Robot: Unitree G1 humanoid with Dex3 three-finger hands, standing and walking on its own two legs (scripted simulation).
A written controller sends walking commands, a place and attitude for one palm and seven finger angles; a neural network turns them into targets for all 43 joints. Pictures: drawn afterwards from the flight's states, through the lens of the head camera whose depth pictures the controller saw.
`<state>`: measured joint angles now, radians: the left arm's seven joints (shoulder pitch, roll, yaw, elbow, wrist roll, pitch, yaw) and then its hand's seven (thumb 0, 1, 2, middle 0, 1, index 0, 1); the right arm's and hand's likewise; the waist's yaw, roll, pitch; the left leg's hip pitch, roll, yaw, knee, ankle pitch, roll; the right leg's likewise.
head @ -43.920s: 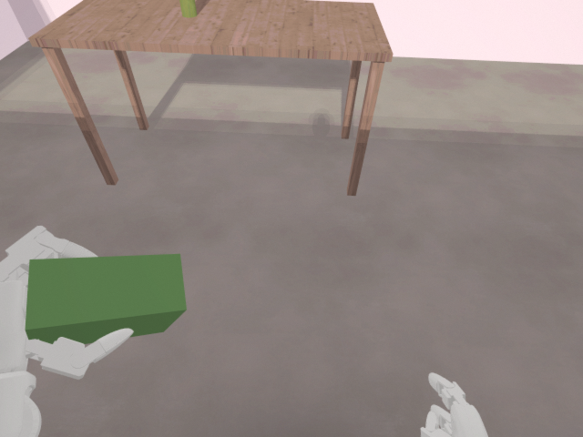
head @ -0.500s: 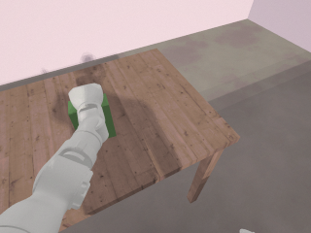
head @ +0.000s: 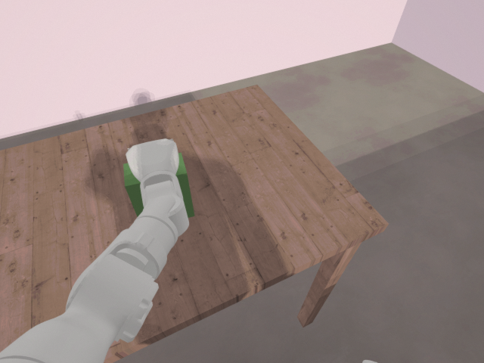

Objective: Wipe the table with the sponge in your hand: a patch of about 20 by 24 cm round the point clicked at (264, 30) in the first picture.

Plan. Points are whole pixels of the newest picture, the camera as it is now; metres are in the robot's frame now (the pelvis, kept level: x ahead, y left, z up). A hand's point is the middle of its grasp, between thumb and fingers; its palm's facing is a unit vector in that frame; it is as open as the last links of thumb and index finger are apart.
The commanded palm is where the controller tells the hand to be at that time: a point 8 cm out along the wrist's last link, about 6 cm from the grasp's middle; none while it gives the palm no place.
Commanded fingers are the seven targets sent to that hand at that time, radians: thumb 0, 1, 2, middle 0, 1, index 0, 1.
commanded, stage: wipe back along the third lane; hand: left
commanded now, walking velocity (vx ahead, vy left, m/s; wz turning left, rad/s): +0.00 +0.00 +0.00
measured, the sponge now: (163, 199) +0.43 +0.18 +0.00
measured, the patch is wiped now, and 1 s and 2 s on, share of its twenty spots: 1.00 1.00 1.00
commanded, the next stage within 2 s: slide back across to the middle lane in 1.26 s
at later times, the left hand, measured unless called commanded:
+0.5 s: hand (163, 194) +0.39 +0.16 +0.06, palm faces +0.00 -0.03 -1.00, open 10.1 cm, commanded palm +0.34 +0.14 +0.09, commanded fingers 0.00 0.10 1.30 -1.20 -1.60 -1.20 -1.60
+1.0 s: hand (173, 220) +0.34 +0.13 +0.06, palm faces +0.03 -0.06 -1.00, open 10.1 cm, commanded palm +0.29 +0.11 +0.09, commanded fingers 0.00 0.10 1.30 -1.20 -1.60 -1.20 -1.60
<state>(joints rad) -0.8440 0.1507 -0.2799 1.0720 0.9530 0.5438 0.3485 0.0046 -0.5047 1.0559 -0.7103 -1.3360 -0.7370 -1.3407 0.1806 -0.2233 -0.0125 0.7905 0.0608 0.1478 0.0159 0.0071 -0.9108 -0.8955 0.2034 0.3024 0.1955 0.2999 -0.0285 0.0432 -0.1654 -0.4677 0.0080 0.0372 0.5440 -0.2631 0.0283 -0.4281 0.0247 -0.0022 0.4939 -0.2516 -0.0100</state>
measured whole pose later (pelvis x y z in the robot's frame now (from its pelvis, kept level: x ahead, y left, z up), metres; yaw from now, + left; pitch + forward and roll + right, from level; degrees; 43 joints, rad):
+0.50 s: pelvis +0.03 -0.01 +0.00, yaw +2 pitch +6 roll -1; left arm -0.57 0.11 -0.46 0.66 0.97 0.65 0.23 0.00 -0.48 1.05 -0.68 -1.36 -0.71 -1.37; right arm 0.01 -0.24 0.00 0.69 0.07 0.24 0.05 0.01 -0.91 -0.90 0.20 0.30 0.19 0.30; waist 0.06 0.05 -0.16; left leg -0.32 0.00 0.00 0.51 -0.29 0.02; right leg -0.28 0.02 -0.04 0.47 -0.30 -0.02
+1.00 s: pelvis +0.01 -0.02 +0.00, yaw +1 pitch +2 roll +0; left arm -0.37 0.13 -0.50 0.42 0.99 0.68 0.21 0.01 -0.47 1.05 -0.67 -1.37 -0.70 -1.37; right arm 0.01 -0.24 0.02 0.68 0.09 0.25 0.08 0.01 -0.91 -0.90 0.20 0.30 0.19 0.30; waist 0.07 0.07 -0.13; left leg -0.27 0.01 0.01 0.51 -0.27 0.00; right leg -0.25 0.02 -0.03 0.51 -0.30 -0.04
